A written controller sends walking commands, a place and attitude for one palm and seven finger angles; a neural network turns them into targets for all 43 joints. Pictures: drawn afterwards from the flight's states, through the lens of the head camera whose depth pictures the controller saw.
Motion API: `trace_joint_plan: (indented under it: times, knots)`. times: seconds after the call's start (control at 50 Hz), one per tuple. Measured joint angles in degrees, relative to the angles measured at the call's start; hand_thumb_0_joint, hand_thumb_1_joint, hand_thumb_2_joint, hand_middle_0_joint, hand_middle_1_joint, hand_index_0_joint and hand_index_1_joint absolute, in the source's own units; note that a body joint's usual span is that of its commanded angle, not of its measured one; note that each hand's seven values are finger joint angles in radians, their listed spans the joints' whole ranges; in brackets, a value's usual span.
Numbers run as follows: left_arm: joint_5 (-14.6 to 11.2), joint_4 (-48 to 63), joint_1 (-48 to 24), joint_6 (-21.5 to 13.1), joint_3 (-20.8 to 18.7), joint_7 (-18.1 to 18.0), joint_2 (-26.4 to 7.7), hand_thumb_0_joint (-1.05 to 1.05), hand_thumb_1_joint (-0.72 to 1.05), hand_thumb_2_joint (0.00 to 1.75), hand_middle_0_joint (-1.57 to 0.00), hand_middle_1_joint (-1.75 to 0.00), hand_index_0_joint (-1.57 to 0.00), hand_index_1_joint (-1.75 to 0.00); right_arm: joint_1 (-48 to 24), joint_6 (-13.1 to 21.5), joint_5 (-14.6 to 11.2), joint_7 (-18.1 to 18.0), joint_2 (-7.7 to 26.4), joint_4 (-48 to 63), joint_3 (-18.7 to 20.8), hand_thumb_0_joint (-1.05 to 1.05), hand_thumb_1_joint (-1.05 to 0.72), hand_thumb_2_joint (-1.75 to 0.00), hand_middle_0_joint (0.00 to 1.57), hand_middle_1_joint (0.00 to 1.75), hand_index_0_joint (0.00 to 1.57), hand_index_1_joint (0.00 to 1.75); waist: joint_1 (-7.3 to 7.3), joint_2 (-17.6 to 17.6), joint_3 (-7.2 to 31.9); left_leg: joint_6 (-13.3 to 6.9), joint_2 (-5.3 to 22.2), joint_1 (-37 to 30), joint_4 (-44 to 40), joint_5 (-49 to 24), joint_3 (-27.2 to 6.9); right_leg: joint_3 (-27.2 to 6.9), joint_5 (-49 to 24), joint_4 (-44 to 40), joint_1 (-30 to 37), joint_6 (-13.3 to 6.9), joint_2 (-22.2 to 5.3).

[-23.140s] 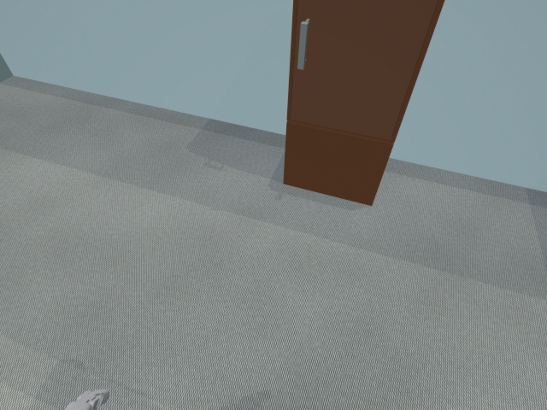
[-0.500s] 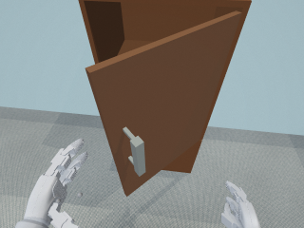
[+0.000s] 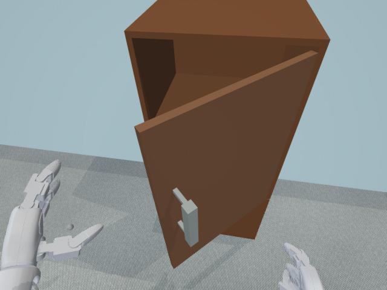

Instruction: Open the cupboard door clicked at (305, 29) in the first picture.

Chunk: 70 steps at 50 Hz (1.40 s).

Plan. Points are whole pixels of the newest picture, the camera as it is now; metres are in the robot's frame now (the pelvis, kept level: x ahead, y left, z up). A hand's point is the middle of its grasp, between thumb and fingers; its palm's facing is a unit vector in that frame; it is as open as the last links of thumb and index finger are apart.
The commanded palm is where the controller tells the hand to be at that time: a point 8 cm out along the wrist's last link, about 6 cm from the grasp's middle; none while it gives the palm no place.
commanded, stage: draw the hand back to the body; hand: left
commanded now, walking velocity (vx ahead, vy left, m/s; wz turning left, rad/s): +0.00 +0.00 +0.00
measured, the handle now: (185, 217) +0.28 +0.06 +0.00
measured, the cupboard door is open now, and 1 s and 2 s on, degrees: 46 46 46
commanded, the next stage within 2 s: step back with the hand held close in 0.66 s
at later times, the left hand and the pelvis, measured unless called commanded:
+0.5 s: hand (55, 209) +0.19 +0.24 +0.16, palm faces +0.44 -0.79 -0.42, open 7.7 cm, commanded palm +0.14 +0.28 +0.18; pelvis +0.00 -0.02 +0.01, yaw -1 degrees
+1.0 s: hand (60, 219) +0.17 +0.22 +0.16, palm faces +0.38 -0.79 -0.48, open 7.5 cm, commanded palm +0.11 +0.27 +0.19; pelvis -0.03 -0.03 +0.01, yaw -1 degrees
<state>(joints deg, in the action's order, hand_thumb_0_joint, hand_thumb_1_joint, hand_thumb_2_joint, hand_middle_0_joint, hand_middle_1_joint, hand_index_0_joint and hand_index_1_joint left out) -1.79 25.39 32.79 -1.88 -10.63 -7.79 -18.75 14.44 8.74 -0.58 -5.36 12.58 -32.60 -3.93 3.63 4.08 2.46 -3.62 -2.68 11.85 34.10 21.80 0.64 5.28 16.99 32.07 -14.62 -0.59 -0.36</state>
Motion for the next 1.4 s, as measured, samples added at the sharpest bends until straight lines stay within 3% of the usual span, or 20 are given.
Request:
trace_joint_plan:
  times: [0.34,0.48,0.8,0.92,1.08,1.2,1.4]
  knots:
    - [-1.03,-0.99,-5.65,-1.84,-8.87,0.69,-2.17,0.01,0.69,0.81,-0.20,-0.30,-0.20,-0.30,-3.20,-1.52,0.45,1.11,0.79,-3.12,1.62,0.01,-0.90,-0.90,0.20,0.30,0.20,0.30,0.98,0.11,-2.58,1.03,0.60,-8.43,-9.74,-4.31,0.02,-0.27,-3.59,-8.41,7.72,-0.91,0.98]
    - [-1.32,-3.16,-5.74,-2.22,-8.17,1.27,-0.49,0.01,0.84,0.88,-0.20,-0.30,-0.20,-0.30,-3.79,-2.82,0.32,1.43,0.83,-3.49,2.18,0.01,-0.90,-0.90,0.20,0.30,0.20,0.30,0.81,0.36,-3.35,1.47,1.07,-9.17,-10.98,-5.28,0.17,-0.39,-4.46,-9.38,8.23,-1.50,1.49]
    - [-1.34,-4.64,-6.32,-3.44,-7.96,1.29,-0.93,0.02,0.89,0.90,-0.21,-0.30,-0.21,-0.30,-3.60,-1.70,0.26,0.66,0.51,-5.16,2.61,0.01,-0.90,-0.90,0.20,0.30,0.20,0.30,0.56,0.52,-4.22,2.60,2.34,-10.07,-11.06,-6.13,0.04,-0.16,-5.89,-10.68,9.63,-2.80,2.78]
    - [-0.53,-4.55,-6.49,-6.18,-10.69,1.15,-2.12,0.01,0.89,0.90,-0.21,-0.30,-0.21,-0.30,-4.36,-3.89,0.17,1.13,0.68,-3.06,2.60,0.01,-0.90,-0.90,0.20,0.30,0.20,0.30,-1.76,0.01,-3.83,2.78,2.97,-3.85,-7.57,-5.92,-0.94,0.95,-7.34,-10.89,5.37,-3.09,3.32]
    - [-0.34,0.36,-0.14,-6.68,-9.73,0.89,-3.59,0.02,0.89,0.90,-0.21,-0.30,-0.21,-0.30,-4.04,-6.16,-0.04,0.28,1.74,-1.78,4.42,0.01,-0.90,-0.90,0.20,0.30,0.20,0.30,-3.38,-1.38,-4.09,1.76,1.49,0.34,-6.96,-7.18,0.32,-0.16,-7.76,-8.04,-0.05,-2.05,1.69]
    - [-0.32,2.20,-0.14,-7.52,-12.26,-0.32,-5.91,0.01,0.88,0.90,-0.21,-0.30,-0.21,-0.30,-3.75,-6.85,-0.39,-0.27,1.02,-1.78,4.78,0.01,-0.90,-0.90,0.20,0.30,0.20,0.30,-3.37,-3.13,-4.19,0.92,0.72,2.85,-5.01,-7.48,0.85,-0.58,-8.24,-6.11,-2.58,-1.37,0.80]
    - [1.92,3.41,-1.58,-8.12,-13.46,-0.75,-5.39,0.01,0.89,0.90,-0.21,-0.30,-0.21,-0.30,-3.14,-5.91,0.46,0.02,-0.28,1.12,3.44,0.01,-0.90,-0.90,0.20,0.30,0.20,0.30,-2.81,-5.17,-4.72,-0.80,-0.84,5.88,-1.48,-7.96,1.98,-2.94,-7.88,-0.74,-6.33,0.27,-0.40]
